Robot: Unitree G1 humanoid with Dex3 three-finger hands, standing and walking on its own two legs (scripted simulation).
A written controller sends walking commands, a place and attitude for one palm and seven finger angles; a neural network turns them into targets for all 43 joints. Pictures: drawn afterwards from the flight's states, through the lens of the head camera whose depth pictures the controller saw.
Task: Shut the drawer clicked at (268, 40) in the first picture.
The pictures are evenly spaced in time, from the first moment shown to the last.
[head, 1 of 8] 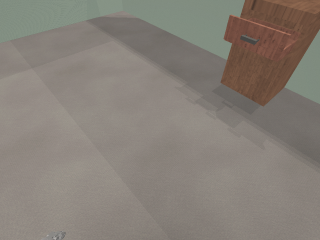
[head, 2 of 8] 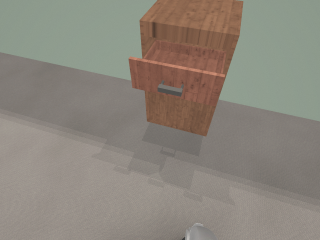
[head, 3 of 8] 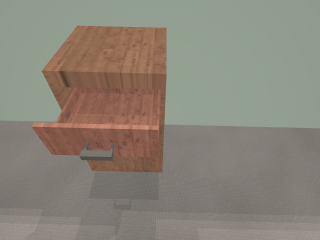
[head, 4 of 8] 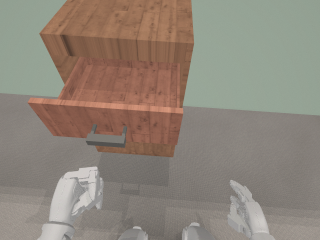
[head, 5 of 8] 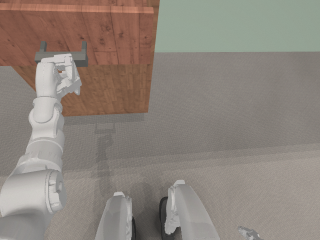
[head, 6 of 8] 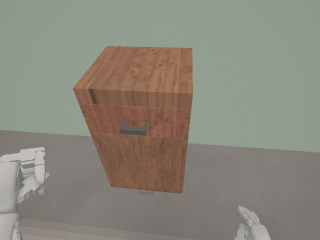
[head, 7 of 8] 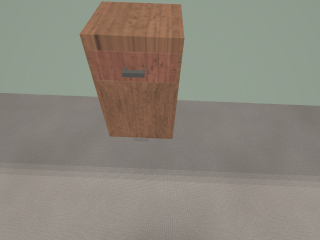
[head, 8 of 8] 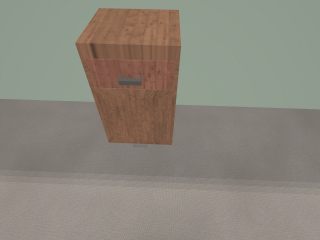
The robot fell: no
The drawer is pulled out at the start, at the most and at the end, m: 0.22 0.22 0.00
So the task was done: yes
